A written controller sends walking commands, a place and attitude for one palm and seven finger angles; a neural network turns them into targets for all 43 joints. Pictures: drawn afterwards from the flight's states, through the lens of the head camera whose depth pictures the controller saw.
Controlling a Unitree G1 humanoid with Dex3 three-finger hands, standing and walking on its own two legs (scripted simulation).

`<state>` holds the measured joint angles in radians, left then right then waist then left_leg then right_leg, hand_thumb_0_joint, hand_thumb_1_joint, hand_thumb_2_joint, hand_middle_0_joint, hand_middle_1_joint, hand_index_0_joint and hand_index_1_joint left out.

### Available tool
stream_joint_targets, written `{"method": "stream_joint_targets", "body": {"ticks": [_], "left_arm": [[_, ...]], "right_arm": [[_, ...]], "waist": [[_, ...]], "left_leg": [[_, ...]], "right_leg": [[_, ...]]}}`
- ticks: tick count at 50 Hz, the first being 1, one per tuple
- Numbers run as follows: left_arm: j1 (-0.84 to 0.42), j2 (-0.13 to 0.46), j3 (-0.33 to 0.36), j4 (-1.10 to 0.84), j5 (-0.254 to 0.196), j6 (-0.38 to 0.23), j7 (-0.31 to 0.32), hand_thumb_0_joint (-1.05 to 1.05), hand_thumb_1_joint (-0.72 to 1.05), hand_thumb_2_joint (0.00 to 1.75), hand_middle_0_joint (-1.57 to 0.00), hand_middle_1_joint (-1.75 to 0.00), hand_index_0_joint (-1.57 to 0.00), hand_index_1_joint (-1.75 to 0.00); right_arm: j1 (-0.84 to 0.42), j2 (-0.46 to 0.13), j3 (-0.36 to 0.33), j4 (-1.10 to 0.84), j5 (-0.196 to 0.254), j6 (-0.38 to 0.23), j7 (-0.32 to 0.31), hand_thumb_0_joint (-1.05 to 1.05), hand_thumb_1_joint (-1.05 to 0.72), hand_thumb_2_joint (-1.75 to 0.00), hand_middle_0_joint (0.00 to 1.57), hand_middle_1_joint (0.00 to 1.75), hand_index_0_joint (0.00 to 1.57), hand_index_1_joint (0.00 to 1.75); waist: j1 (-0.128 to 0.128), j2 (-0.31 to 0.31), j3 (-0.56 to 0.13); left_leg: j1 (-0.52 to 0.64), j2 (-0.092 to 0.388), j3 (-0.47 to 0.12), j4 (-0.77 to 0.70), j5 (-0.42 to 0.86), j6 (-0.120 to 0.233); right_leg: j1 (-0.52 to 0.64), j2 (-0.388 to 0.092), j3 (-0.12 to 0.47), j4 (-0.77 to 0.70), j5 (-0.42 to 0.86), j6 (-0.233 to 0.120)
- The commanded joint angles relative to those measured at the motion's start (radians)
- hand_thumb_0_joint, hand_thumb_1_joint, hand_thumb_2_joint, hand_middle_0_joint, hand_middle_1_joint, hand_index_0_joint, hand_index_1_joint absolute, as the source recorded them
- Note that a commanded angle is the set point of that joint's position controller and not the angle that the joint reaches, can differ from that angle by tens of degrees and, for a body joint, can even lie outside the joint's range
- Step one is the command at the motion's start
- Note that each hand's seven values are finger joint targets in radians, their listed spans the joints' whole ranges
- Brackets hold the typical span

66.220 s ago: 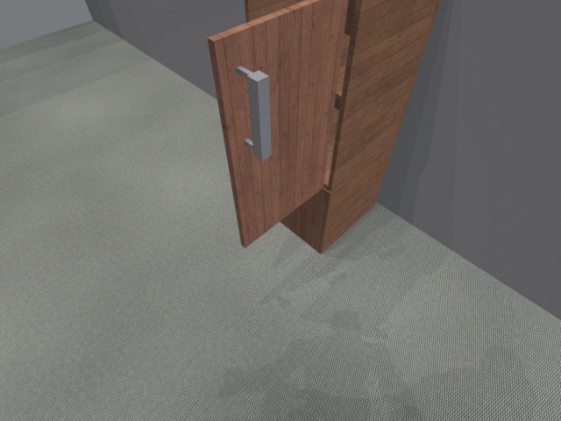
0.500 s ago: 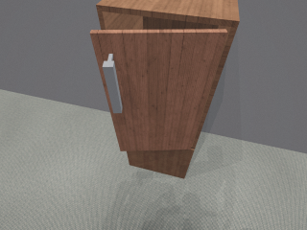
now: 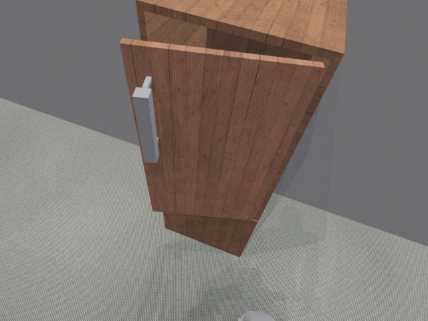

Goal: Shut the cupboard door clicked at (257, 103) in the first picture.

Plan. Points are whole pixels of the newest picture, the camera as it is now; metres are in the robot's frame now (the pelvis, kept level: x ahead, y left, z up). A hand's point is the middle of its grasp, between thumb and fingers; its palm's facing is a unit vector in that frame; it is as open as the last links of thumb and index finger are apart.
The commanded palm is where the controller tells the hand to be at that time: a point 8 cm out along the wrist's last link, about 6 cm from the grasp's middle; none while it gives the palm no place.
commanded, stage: come to a stop and stand still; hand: left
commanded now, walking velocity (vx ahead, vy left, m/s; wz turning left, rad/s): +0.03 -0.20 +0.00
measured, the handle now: (150, 122) +0.46 +0.17 +0.10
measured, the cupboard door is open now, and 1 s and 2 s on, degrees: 17 17 17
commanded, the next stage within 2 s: look again from close up in 0.98 s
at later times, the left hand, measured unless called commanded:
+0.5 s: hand out of the picture +0.06 +0.12 -0.17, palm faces +0.06 -0.97 -0.24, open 7.3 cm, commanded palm none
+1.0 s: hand out of the picture -0.02 +0.13 -0.17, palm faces +0.04 -0.98 -0.21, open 7.3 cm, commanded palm none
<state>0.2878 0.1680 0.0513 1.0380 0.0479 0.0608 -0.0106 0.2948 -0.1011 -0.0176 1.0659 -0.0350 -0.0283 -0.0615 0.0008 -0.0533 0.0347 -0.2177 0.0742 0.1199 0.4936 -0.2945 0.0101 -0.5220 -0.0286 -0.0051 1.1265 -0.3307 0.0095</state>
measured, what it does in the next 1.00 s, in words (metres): steps on the spot: right foot, then left foot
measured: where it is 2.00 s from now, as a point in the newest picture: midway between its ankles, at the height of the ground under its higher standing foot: outside the picture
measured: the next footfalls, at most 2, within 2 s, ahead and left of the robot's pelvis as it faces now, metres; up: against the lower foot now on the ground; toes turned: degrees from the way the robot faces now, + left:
right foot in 0.18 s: +0.08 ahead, -0.22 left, +0.00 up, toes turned -5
left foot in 0.58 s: +0.04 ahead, +0.05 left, +0.00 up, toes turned +5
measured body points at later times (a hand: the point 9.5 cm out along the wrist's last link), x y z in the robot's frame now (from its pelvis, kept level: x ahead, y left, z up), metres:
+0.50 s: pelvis +0.00 -0.07 -0.01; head +0.04 -0.07 +0.44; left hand +0.06 +0.17 -0.15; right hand +0.09 -0.33 -0.15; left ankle +0.00 +0.03 -0.69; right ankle +0.04 -0.21 -0.74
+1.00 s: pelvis -0.02 -0.04 +0.00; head +0.00 -0.05 +0.45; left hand -0.02 +0.18 -0.16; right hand +0.01 -0.27 -0.16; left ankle +0.00 +0.04 -0.74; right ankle -0.07 -0.14 -0.74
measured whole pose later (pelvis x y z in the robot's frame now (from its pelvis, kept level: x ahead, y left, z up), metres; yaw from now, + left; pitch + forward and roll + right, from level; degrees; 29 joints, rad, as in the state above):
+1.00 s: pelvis -0.02 -0.04 +0.00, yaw +1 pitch +0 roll +1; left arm 0.30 0.13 0.01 1.08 0.03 0.00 0.04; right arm 0.25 -0.17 -0.03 1.05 -0.01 0.01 -0.03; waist 0.00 0.01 0.02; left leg -0.26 -0.04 0.10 0.44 -0.20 0.05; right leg -0.15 -0.01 -0.04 0.48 -0.33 -0.03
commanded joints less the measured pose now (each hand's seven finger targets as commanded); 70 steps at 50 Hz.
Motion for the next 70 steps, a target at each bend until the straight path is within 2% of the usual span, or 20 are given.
{"method": "stream_joint_targets", "body": {"ticks": [1,6,7,9,11,13,19,27,28,29,31,35,41,47,49,53,54,56,60,70], "left_arm": [[0.004,0.012,0.011,-0.069,-0.012,-0.002,-0.009,0.0,0.9,0.9,-0.2,-0.3,-0.2,-0.3],[0.01,0.016,0.008,-0.073,-0.025,-0.051,0.001,0.0,0.9,0.9,-0.2,-0.3,-0.2,-0.3],[0.077,0.041,0.013,-0.044,-0.025,-0.07,0.008,0.0,0.9,0.9,-0.2,-0.3,-0.2,-0.3],[0.138,0.218,0.036,-0.023,-0.017,-0.1,0.033,0.0,0.9,0.9,-0.2,-0.3,-0.2,-0.3],[0.069,0.23,0.026,-0.063,-0.015,-0.083,0.031,0.0,0.9,0.9,-0.2,-0.3,-0.2,-0.3],[0.031,0.195,0.026,-0.062,-0.018,-0.095,0.044,0.0,0.9,0.9,-0.2,-0.3,-0.2,-0.3],[-0.006,0.21,0.048,-0.094,-0.013,-0.071,0.069,0.0,0.9,0.9,-0.2,-0.3,-0.2,-0.3],[-0.077,0.207,0.046,-0.126,-0.016,-0.04,0.053,0.0,0.9,0.9,-0.2,-0.3,-0.2,-0.3],[-0.057,0.154,0.032,-0.135,-0.021,-0.03,0.049,0.0,0.9,0.9,-0.2,-0.3,-0.2,-0.3],[-0.032,0.077,0.019,-0.157,-0.025,-0.021,0.045,0.0,0.9,0.9,-0.2,-0.3,-0.2,-0.3],[-0.071,0.091,0.021,-0.155,-0.027,-0.02,0.044,0.0,0.9,0.9,-0.2,-0.3,-0.2,-0.3],[0.016,0.079,0.019,-0.069,-0.019,-0.022,0.038,0.0,0.9,0.9,-0.2,-0.3,-0.2,-0.3],[-0.011,0.035,-0.01,-0.062,-0.023,-0.036,0.043,0.0,0.9,0.9,-0.2,-0.3,-0.2,-0.3],[0.076,0.098,-0.024,0.004,-0.028,-0.078,0.055,0.0,0.9,0.9,-0.2,-0.3,-0.2,-0.3],[0.058,0.076,-0.028,0.019,-0.03,-0.091,0.057,0.0,0.9,0.9,-0.2,-0.3,-0.2,-0.3],[0.06,0.05,-0.04,0.028,-0.038,-0.08,0.055,0.0,0.9,0.9,-0.2,-0.3,-0.2,-0.3],[0.024,0.254,-0.047,-0.049,-0.022,-0.098,0.057,0.0,0.9,0.9,-0.2,-0.3,-0.2,-0.3],[0.033,0.171,-0.015,-0.035,-0.027,-0.103,0.057,0.0,0.9,0.9,-0.2,-0.3,-0.2,-0.3],[0.047,0.13,-0.032,-0.044,-0.031,-0.104,0.061,0.0,0.9,0.9,-0.2,-0.3,-0.2,-0.3],[0.054,0.139,-0.035,-0.072,-0.034,-0.085,0.063,0.0,0.9,0.9,-0.2,-0.3,-0.2,-0.3]], "right_arm": [[0.07,-0.204,-0.049,-0.033,-0.003,-0.008,0.0,0.0,-0.9,-0.9,0.2,0.3,0.2,0.3],[0.041,-0.229,-0.064,-0.053,-0.01,0.018,0.024,0.0,-0.9,-0.9,0.2,0.3,0.2,0.3],[0.049,-0.212,-0.061,-0.053,-0.004,0.02,0.033,0.0,-0.9,-0.9,0.2,0.3,0.2,0.3],[0.088,-0.067,-0.031,-0.079,0.017,0.023,0.045,0.0,-0.9,-0.9,0.2,0.3,0.2,0.3],[0.057,-0.084,-0.038,-0.098,0.021,0.032,0.043,0.0,-0.9,-0.9,0.2,0.3,0.2,0.3],[0.031,-0.12,-0.041,-0.084,0.019,0.045,0.041,0.0,-0.9,-0.9,0.2,0.3,0.2,0.3],[-0.054,-0.135,-0.052,-0.115,0.014,0.082,0.064,0.0,-0.9,-0.9,0.2,0.3,0.2,0.3],[0.049,-0.119,-0.042,-0.111,0.025,0.045,0.063,0.0,-0.9,-0.9,0.2,0.3,0.2,0.3],[0.07,-0.171,-0.05,-0.108,0.023,0.035,0.057,0.0,-0.9,-0.9,0.2,0.3,0.2,0.3],[0.052,-0.256,-0.069,-0.137,0.016,0.033,0.054,0.0,-0.9,-0.9,0.2,0.3,0.2,0.3],[-0.048,-0.249,-0.058,-0.179,0.0,0.043,0.04,0.0,-0.9,-0.9,0.2,0.3,0.2,0.3],[-0.107,-0.173,-0.028,-0.171,0.012,0.022,0.031,0.0,-0.9,-0.9,0.2,0.3,0.2,0.3],[0.001,-0.171,-0.031,-0.112,0.006,0.02,0.025,0.0,-0.9,-0.9,0.2,0.3,0.2,0.3],[-0.007,-0.11,-0.01,-0.079,0.03,0.011,0.036,0.0,-0.9,-0.9,0.2,0.3,0.2,0.3],[-0.005,-0.105,-0.009,-0.044,0.021,0.018,0.037,0.0,-0.9,-0.9,0.2,0.3,0.2,0.3],[0.019,-0.12,0.0,0.01,0.024,0.02,0.032,0.0,-0.9,-0.9,0.2,0.3,0.2,0.3],[-0.046,-0.255,-0.022,-0.117,0.012,0.013,0.044,0.0,-0.9,-0.9,0.2,0.3,0.2,0.3],[-0.05,-0.228,-0.043,-0.108,0.007,-0.006,0.029,0.0,-0.9,-0.9,0.2,0.3,0.2,0.3],[0.012,-0.167,-0.023,-0.112,0.012,0.004,0.036,0.0,-0.9,-0.9,0.2,0.3,0.2,0.3],[-0.016,-0.205,-0.011,-0.097,0.015,0.005,0.036,0.0,-0.9,-0.9,0.2,0.3,0.2,0.3]], "waist": [[-0.005,0.219,0.03],[0.004,0.26,-0.018],[0.032,0.185,-0.063],[0.041,-0.288,-0.165],[0.033,-0.138,-0.091],[0.027,-0.32,-0.079],[0.035,-0.084,-0.054],[-0.024,-0.095,-0.079],[-0.028,0.078,-0.092],[-0.02,0.39,-0.064],[0.0,0.259,0.013],[0.04,0.181,-0.038],[-0.009,0.124,-0.046],[-0.001,-0.079,-0.057],[-0.009,-0.152,-0.053],[-0.005,0.02,0.011],[-0.025,0.057,0.157],[-0.011,0.189,-0.021],[-0.023,0.014,-0.005],[0.0,0.05,0.029]], "left_leg": [[-0.02,0.216,-0.098,-0.195,0.396,0.13],[-0.033,0.165,-0.088,-0.062,0.244,0.083],[-0.065,0.109,-0.062,0.02,0.139,0.043],[-0.253,-0.038,-0.018,0.32,-0.321,-0.033],[-0.224,-0.021,-0.103,0.436,-0.326,-0.014],[-0.31,-0.027,-0.107,0.563,-0.266,-0.038],[-0.304,-0.044,-0.115,0.624,-0.136,-0.064],[0.091,-0.089,-0.026,-0.016,0.058,-0.033],[0.156,-0.002,-0.119,-0.115,0.057,-0.013],[0.085,0.223,-0.402,-0.233,0.096,0.063],[-0.153,0.25,-0.374,-0.269,0.147,0.195],[-0.075,0.127,-0.226,-0.229,0.277,0.147],[0.07,0.171,-0.293,-0.217,0.322,0.191],[-0.031,-0.017,-0.131,-0.087,0.115,0.017],[0.003,-0.017,-0.114,-0.083,0.167,0.008],[0.081,0.024,-0.152,-0.14,0.207,0.025],[0.025,-0.01,-0.201,-0.138,0.112,0.021],[-0.001,0.03,-0.212,-0.081,0.092,0.042],[-0.024,0.003,-0.165,-0.012,0.105,0.033],[-0.01,0.03,-0.171,-0.069,0.211,0.051]], "right_leg": [[-0.013,-0.035,-0.042,-0.112,0.044,0.027],[0.219,0.006,-0.125,-0.531,0.043,0.027],[0.343,0.003,-0.118,-0.646,0.141,0.033],[0.509,-0.332,0.25,-0.759,0.462,-0.04],[0.342,-0.367,0.239,-0.769,0.492,-0.142],[0.403,-0.328,0.233,-0.705,0.848,-0.136],[0.304,-0.357,0.156,-0.752,0.583,-0.19],[0.119,-0.225,0.093,-0.66,0.129,-0.103],[0.064,-0.143,0.034,-0.524,0.022,-0.059],[-0.024,-0.024,-0.069,-0.344,-0.232,0.011],[0.057,-0.031,0.006,-0.128,-0.204,-0.005],[0.079,-0.024,0.023,-0.029,-0.043,0.001],[0.173,-0.029,-0.019,-0.421,-0.155,0.004],[0.393,-0.214,0.167,-0.802,0.332,-0.087],[0.392,-0.176,0.126,-0.763,0.492,-0.096],[0.298,-0.106,0.08,-0.789,0.197,-0.064],[0.177,-0.059,0.081,-0.803,0.002,-0.066],[0.26,-0.088,0.085,-0.736,0.047,-0.087],[0.253,-0.121,0.132,-0.786,0.055,-0.096],[0.29,-0.075,0.084,-0.72,0.183,-0.066]]}}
